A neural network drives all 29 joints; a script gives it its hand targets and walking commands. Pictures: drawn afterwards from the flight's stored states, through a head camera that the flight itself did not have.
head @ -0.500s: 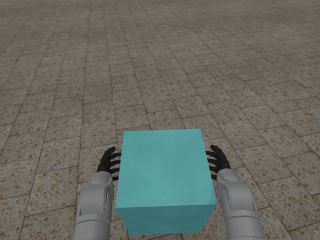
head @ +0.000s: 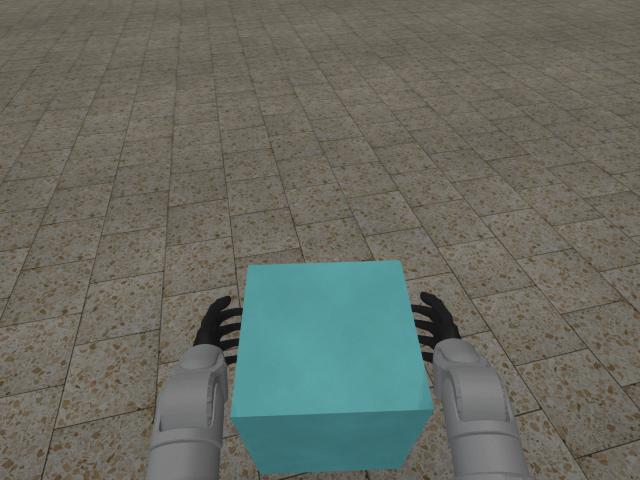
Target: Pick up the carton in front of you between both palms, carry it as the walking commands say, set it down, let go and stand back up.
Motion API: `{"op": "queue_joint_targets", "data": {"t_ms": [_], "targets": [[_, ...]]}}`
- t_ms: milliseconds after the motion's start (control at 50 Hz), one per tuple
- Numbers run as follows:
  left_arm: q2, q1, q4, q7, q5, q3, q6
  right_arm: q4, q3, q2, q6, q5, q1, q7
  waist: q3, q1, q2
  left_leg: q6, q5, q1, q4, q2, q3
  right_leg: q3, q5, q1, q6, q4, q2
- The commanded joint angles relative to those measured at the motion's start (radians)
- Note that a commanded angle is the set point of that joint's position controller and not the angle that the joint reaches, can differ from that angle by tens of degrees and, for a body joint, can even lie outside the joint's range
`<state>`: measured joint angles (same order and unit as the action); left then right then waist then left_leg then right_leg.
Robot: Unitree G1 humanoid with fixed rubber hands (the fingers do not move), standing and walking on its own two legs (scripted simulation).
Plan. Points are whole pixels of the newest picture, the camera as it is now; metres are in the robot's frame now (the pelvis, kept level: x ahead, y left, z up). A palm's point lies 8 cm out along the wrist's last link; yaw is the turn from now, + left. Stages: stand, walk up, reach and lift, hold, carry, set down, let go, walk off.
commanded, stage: carry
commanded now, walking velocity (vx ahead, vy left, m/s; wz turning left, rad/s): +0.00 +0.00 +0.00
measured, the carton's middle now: (327, 371) +0.30 +0.00 -0.04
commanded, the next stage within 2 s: hold in 0.16 s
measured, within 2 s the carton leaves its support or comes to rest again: neither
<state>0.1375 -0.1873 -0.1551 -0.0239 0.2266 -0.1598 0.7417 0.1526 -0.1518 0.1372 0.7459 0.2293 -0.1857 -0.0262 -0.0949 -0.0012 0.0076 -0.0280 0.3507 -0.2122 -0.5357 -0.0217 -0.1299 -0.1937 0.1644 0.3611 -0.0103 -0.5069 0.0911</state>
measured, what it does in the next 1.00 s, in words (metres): shifts its weight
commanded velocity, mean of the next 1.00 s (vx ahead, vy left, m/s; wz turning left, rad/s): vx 0.00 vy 0.00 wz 0.00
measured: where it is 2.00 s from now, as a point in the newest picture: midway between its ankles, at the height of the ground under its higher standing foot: outside the picture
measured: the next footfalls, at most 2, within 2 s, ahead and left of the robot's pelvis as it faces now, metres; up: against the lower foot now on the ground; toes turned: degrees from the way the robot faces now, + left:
none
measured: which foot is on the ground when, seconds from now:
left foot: down 0.00-1.00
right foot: down 0.00-1.00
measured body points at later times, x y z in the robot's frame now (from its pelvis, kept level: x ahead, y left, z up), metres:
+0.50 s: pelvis -0.02 -0.02 +0.01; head -0.04 -0.03 +0.46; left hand +0.24 +0.18 +0.04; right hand +0.29 -0.12 +0.03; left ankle -0.04 +0.09 -0.73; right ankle +0.06 -0.13 -0.73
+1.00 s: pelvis -0.02 -0.06 +0.01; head -0.06 -0.09 +0.45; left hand +0.25 +0.14 +0.05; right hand +0.30 -0.16 +0.04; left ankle -0.04 +0.09 -0.73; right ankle +0.06 -0.13 -0.73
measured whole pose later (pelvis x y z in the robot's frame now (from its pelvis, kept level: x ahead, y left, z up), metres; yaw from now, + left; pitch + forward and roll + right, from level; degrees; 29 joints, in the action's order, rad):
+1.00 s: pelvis -0.02 -0.06 +0.01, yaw +9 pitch -9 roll +0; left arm 0.16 -0.28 -0.33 0.03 0.29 -0.27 0.67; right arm 0.26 -0.22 0.15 0.74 0.30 -0.27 -0.01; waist 0.04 -0.01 0.05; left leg 0.00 0.25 -0.03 -0.43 -0.02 0.07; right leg -0.08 0.13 0.12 -0.04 -0.39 -0.01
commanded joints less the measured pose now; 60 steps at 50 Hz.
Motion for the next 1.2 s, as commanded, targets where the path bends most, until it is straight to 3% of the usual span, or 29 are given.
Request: {"op": "queue_joint_targets", "data": {"t_ms": [0,140,160,180,200,220,260,280,320,400,600,860,1040,1180], "targets": [[0.885,-0.461,0.085,0.222,-0.250,0.560,-0.044,-0.092,0.563,0.888,-0.046,-0.255,-0.470,0.221,-0.243,0.000,-0.002,-0.011,-0.245,-0.032,0.106,-0.130,0.107,0.111,-0.169,-0.198,-0.002,0.035,0.091],[0.885,-0.460,0.087,0.222,-0.251,0.562,-0.043,-0.093,0.564,0.888,-0.046,-0.255,-0.467,0.221,-0.248,0.000,-0.002,-0.013,-0.252,-0.032,0.103,-0.129,0.108,0.110,-0.171,-0.195,-0.001,0.034,0.091],[0.913,-0.370,0.059,0.227,-0.251,0.535,-0.052,-0.125,0.556,0.907,-0.042,-0.257,-0.358,0.222,-0.118,-0.003,0.099,-0.008,-0.508,-0.072,0.187,0.049,0.274,0.237,-0.321,-0.493,-0.026,0.040,-0.191],[0.900,-0.376,0.079,0.211,-0.226,0.527,-0.076,-0.158,0.552,0.870,-0.058,-0.252,-0.381,0.218,-0.158,0.010,0.112,-0.003,-0.562,-0.069,0.186,0.053,0.279,0.269,-0.393,-0.544,-0.032,0.052,-0.169],[0.870,-0.354,0.070,0.203,-0.198,0.501,-0.083,-0.174,0.547,0.863,-0.061,-0.245,-0.394,0.219,-0.151,0.010,0.058,-0.001,-0.605,0.037,0.176,0.059,0.274,0.275,-0.403,-0.467,-0.021,0.062,-0.170],[0.860,-0.332,0.055,0.188,-0.180,0.477,-0.092,-0.170,0.562,0.843,-0.064,-0.247,-0.413,0.222,-0.160,0.032,0.059,0.000,-0.549,0.109,0.190,0.068,0.268,0.274,-0.389,-0.438,-0.012,0.073,-0.169],[0.847,-0.353,0.059,0.186,-0.178,0.478,-0.100,-0.166,0.580,0.849,-0.071,-0.250,-0.421,0.224,-0.154,0.033,0.017,0.001,-0.548,0.141,0.190,0.075,0.256,0.263,-0.352,-0.417,0.007,0.085,-0.189],[0.854,-0.369,0.050,0.188,-0.179,0.484,-0.102,-0.165,0.582,0.847,-0.075,-0.250,-0.444,0.228,-0.155,0.030,0.042,0.005,-0.444,0.147,0.208,0.078,0.255,0.256,-0.270,-0.416,0.009,0.090,-0.194],[0.880,-0.434,0.069,0.203,-0.214,0.523,-0.104,-0.142,0.577,0.865,-0.078,-0.242,-0.438,0.224,-0.145,0.004,0.010,0.011,-0.437,0.110,0.205,0.073,0.253,0.253,-0.240,-0.434,0.006,0.098,-0.201],[0.894,-0.492,0.067,0.233,-0.251,0.563,-0.100,-0.100,0.528,0.882,-0.081,-0.208,-0.413,0.207,-0.118,-0.037,0.016,0.018,-0.341,0.048,0.213,0.071,0.252,0.255,-0.188,-0.468,-0.011,0.107,-0.198],[0.929,-0.511,-0.032,0.255,-0.211,0.484,-0.104,-0.043,0.526,0.932,-0.070,-0.215,-0.503,0.241,-0.068,0.003,0.020,-0.017,-0.083,-0.136,0.260,0.070,0.250,0.257,-0.079,-0.581,-0.003,0.109,-0.171],[0.974,-0.579,-0.108,0.298,-0.189,0.419,-0.118,0.033,0.502,0.986,-0.064,-0.218,-0.573,0.281,-0.091,0.006,-0.027,-0.031,-0.031,-0.120,0.230,0.091,0.228,0.311,0.093,-0.576,0.012,0.182,-0.120],[0.964,-0.613,-0.139,0.306,-0.171,0.375,-0.110,0.080,0.449,0.983,-0.056,-0.202,-0.601,0.283,-0.074,0.004,-0.027,-0.028,-0.045,-0.120,0.224,0.091,0.229,0.320,0.081,-0.582,0.013,0.191,-0.106],[0.948,-0.746,-0.307,0.295,-0.082,0.225,-0.164,0.267,0.271,0.930,-0.122,-0.112,-0.743,0.289,-0.023,-0.001,0.001,-0.024,0.021,-0.191,0.179,0.091,0.223,0.298,0.131,-0.515,-0.007,0.127,-0.121]]}}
